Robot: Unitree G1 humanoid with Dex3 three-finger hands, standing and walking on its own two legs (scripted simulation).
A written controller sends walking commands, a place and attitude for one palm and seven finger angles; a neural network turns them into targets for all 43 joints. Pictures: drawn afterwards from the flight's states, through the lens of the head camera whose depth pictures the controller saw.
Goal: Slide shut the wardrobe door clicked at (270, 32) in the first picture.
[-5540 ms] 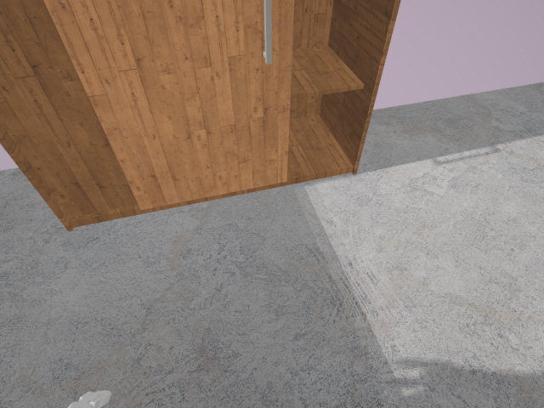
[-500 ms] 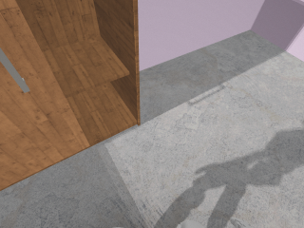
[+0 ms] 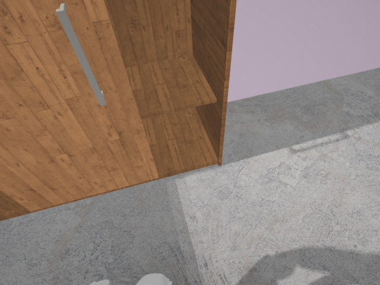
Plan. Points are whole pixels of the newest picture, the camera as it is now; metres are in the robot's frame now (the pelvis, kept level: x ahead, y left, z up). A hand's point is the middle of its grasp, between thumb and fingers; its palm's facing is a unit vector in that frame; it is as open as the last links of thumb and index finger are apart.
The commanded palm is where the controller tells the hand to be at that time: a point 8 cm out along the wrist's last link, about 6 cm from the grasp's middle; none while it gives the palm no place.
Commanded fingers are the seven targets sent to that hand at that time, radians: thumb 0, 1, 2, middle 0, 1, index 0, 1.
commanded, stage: turn to face it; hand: left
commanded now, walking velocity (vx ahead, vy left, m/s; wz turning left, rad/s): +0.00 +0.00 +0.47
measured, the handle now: (85, 61) +0.71 +0.36 +0.10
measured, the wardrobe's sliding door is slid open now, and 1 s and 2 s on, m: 0.38 0.38 0.38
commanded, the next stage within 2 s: take the last steps up to it in 0.48 s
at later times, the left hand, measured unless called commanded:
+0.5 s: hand out of the picture +0.02 +0.26 -0.16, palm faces +0.23 -0.94 -0.26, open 7.4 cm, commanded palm none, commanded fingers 0.00 0.90 0.90 -0.20 -0.30 -0.20 -0.30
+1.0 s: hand out of the picture -0.09 +0.16 -0.16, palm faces +0.39 -0.90 -0.19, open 7.3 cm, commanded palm none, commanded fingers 0.00 0.90 0.90 -0.20 -0.30 -0.20 -0.30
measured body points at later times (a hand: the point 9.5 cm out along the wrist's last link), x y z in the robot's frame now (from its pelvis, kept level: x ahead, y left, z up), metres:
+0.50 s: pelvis -0.01 +0.03 +0.00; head +0.02 +0.04 +0.45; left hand +0.00 +0.30 -0.14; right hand +0.12 -0.18 -0.15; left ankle -0.02 +0.14 -0.74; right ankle +0.01 -0.10 -0.70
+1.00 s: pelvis +0.03 +0.03 +0.01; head +0.04 +0.02 +0.45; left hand -0.10 +0.21 -0.14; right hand +0.14 -0.19 -0.15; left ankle +0.01 +0.18 -0.70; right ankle +0.01 -0.09 -0.74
